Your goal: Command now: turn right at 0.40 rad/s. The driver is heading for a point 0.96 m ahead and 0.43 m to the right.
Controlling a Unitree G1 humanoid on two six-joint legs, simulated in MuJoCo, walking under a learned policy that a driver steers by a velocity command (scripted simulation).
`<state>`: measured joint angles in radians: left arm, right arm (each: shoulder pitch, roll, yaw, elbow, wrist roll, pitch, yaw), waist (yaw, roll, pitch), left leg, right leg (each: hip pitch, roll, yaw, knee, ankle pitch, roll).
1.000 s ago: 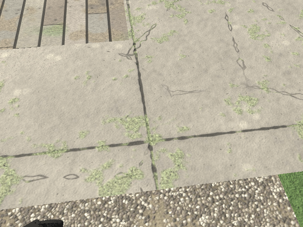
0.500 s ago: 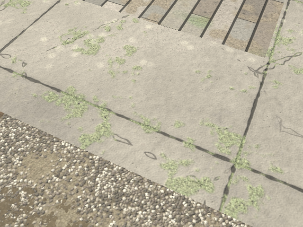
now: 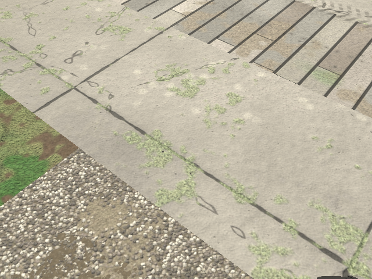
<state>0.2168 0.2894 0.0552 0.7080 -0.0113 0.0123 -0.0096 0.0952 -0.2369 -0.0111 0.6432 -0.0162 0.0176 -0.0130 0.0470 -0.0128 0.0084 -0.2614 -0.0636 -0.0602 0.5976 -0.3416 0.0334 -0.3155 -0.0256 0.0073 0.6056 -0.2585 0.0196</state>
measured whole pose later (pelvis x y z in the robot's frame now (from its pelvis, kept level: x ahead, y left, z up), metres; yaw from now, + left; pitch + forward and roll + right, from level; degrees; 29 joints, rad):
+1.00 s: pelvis +0.43 -0.27 +0.01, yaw -49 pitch -1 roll -1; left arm 0.41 0.26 0.04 0.73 -0.01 -0.08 -0.01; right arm 0.10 -0.30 -0.01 0.61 -0.01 -0.13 0.00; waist 0.05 0.04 0.05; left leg -0.76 0.15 -0.08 0.83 0.11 -0.04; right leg -0.04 0.15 0.09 0.37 -0.31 -0.12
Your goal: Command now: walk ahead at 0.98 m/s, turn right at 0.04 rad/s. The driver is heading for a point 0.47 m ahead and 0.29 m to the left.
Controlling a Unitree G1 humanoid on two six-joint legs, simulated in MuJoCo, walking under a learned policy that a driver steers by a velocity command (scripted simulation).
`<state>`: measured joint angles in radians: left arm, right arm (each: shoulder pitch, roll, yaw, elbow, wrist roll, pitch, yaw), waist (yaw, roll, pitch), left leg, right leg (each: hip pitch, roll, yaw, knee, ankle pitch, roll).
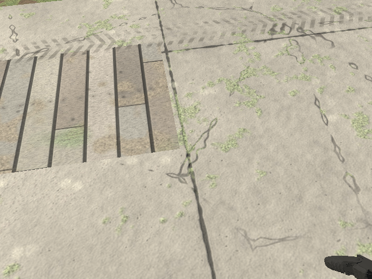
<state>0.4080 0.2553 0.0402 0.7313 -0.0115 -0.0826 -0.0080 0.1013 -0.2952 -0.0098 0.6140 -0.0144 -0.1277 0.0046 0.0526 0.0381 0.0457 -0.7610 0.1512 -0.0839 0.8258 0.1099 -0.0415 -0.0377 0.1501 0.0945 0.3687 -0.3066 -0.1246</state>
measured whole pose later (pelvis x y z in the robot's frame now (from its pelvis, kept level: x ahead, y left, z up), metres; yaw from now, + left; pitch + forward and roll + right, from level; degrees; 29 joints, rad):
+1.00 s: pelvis +0.70 +0.13 -0.01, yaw +23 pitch -1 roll -2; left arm 0.23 0.24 0.01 0.81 0.02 -0.03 -0.02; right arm 0.18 -0.25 -0.02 0.74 -0.02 0.04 -0.04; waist 0.03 0.02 0.02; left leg -0.33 0.04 -0.10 0.57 -0.23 -0.02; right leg -0.33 0.10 -0.01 0.45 -0.11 -0.06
